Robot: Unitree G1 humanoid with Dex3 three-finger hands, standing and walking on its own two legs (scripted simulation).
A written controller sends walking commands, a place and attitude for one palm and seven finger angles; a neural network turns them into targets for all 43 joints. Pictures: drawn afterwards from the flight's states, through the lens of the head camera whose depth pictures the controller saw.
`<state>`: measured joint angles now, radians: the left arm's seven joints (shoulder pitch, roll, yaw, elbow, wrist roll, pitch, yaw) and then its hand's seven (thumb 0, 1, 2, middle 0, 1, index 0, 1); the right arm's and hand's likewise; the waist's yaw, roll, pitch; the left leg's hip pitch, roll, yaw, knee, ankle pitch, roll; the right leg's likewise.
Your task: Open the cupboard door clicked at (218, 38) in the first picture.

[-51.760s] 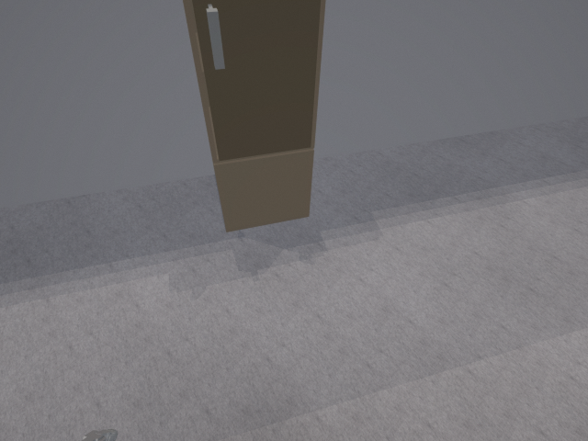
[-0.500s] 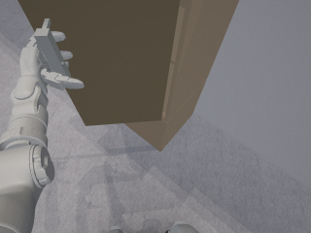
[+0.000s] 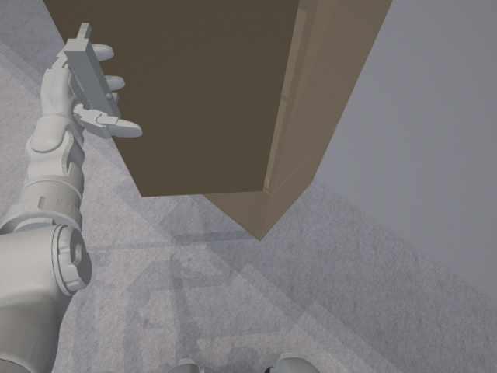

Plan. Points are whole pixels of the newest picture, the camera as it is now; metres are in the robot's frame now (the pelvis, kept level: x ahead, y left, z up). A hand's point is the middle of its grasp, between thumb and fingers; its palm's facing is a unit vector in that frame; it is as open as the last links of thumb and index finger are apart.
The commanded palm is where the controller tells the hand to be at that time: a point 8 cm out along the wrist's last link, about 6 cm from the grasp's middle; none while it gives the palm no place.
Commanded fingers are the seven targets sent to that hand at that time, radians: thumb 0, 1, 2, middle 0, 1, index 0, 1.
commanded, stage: close the thumb around the handle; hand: left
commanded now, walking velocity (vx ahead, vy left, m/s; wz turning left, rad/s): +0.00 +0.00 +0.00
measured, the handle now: (99, 78) +0.56 +0.21 +0.13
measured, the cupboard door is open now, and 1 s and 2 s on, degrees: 45 46 92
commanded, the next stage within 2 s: pull the door open along its arc in 0.72 s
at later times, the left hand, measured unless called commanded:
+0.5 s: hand (109, 96) +0.51 +0.18 +0.13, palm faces +0.02 -1.00 +0.01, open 7.9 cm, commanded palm +0.49 +0.23 +0.13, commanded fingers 0.00 0.90 0.90 -0.40 -1.35 -0.40 -1.35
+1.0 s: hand (110, 98) +0.51 +0.18 +0.13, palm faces +0.02 -1.00 +0.01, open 5.9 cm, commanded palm +0.47 +0.23 +0.13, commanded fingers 0.00 0.90 0.90 -0.40 -1.35 -0.40 -1.35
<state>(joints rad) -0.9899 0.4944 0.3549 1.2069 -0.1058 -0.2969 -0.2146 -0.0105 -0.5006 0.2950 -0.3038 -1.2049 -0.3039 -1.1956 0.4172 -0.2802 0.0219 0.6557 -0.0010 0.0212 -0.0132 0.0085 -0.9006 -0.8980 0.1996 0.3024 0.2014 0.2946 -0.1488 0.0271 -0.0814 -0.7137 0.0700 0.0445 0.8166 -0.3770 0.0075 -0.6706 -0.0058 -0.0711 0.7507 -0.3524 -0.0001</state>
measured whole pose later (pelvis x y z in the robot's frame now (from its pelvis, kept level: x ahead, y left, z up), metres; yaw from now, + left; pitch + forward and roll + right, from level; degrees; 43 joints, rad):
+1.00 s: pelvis +0.01 +0.00 +0.00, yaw -1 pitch +16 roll -2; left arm -0.92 0.50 0.39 1.16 -0.11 -0.28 -0.23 0.01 0.68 0.78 -0.38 -1.35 -0.39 -1.35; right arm 0.42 -0.28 0.02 0.64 0.00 0.04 -0.02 0.01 -0.90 -0.90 0.20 0.30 0.20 0.29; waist -0.15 0.03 -0.09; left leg -0.69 0.08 0.06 0.80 -0.39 0.01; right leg -0.65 0.00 -0.05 0.74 -0.36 0.00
